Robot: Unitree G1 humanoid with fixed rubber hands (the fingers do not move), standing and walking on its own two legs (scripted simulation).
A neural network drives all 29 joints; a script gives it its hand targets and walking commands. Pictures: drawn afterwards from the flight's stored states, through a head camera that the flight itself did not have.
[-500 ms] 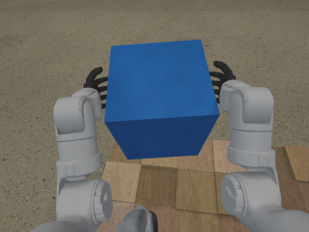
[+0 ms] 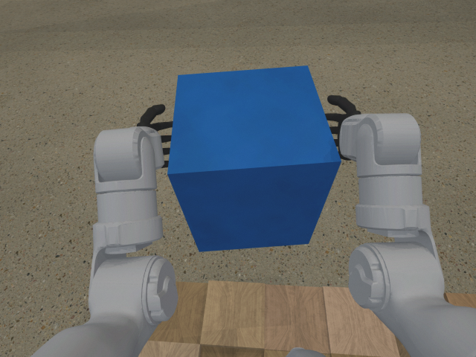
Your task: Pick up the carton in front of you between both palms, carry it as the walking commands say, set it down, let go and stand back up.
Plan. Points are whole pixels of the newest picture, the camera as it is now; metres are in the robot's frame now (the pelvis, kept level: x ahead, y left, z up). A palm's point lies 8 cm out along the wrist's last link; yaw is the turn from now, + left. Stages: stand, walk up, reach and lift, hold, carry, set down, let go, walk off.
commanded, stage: carry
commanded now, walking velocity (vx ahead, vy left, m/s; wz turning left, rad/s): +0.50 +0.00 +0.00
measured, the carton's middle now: (248, 166) +0.40 -0.01 +0.10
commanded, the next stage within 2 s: none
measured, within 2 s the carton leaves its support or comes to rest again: neither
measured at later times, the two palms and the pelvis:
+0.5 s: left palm (151, 69) +0.66 +0.18 +0.15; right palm (287, 59) +0.65 -0.12 +0.16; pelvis +0.28 +0.03 +0.02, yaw -1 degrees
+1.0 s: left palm (187, 20) +0.95 +0.12 +0.14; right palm (291, 14) +0.95 -0.18 +0.14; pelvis +0.57 -0.02 -0.04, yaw +0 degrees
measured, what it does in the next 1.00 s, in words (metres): walks ahead: left foot, then right foot 0.06 m lower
